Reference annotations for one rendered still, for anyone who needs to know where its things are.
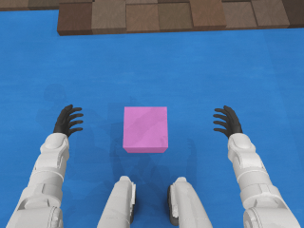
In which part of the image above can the right robot shin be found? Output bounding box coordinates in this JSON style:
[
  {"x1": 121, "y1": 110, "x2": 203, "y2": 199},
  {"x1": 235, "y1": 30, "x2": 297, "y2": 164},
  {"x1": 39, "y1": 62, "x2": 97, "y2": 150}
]
[{"x1": 172, "y1": 177, "x2": 187, "y2": 217}]

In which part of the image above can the right robot forearm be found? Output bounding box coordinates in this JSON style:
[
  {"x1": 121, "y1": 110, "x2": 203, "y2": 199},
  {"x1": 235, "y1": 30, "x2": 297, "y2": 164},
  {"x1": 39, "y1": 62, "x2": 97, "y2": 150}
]
[{"x1": 227, "y1": 133, "x2": 301, "y2": 228}]

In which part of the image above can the right robot thigh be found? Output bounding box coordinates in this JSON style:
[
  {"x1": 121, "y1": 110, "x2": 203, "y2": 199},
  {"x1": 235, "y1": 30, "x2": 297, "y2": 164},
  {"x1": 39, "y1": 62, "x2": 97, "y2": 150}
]
[{"x1": 170, "y1": 181, "x2": 213, "y2": 228}]

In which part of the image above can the right robot upper arm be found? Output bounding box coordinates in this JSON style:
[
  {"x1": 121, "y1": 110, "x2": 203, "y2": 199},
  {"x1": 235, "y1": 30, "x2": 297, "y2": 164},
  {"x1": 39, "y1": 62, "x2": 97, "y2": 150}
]
[{"x1": 243, "y1": 207, "x2": 299, "y2": 228}]

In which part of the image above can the left robot forearm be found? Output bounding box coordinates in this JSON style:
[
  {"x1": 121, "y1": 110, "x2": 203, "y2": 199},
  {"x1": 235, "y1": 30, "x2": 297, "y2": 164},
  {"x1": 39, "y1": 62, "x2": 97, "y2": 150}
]
[{"x1": 6, "y1": 133, "x2": 69, "y2": 228}]

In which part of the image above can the robot left hand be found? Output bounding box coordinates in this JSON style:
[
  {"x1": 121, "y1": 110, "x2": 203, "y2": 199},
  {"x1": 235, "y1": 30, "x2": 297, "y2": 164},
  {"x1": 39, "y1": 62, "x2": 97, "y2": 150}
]
[{"x1": 53, "y1": 104, "x2": 84, "y2": 138}]

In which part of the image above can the left robot upper arm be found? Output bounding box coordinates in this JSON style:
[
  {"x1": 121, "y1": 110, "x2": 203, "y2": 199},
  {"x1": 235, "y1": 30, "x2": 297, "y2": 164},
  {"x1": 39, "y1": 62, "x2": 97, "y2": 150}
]
[{"x1": 9, "y1": 206, "x2": 64, "y2": 228}]

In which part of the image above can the robot right hand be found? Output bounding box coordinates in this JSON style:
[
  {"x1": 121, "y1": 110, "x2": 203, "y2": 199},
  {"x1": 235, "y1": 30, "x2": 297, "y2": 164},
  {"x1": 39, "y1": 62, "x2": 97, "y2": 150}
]
[{"x1": 213, "y1": 105, "x2": 243, "y2": 140}]

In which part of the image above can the carton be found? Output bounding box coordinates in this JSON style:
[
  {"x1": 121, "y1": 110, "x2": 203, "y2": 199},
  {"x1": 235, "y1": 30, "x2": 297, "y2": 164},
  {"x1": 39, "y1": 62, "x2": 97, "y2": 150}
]
[{"x1": 123, "y1": 106, "x2": 168, "y2": 153}]

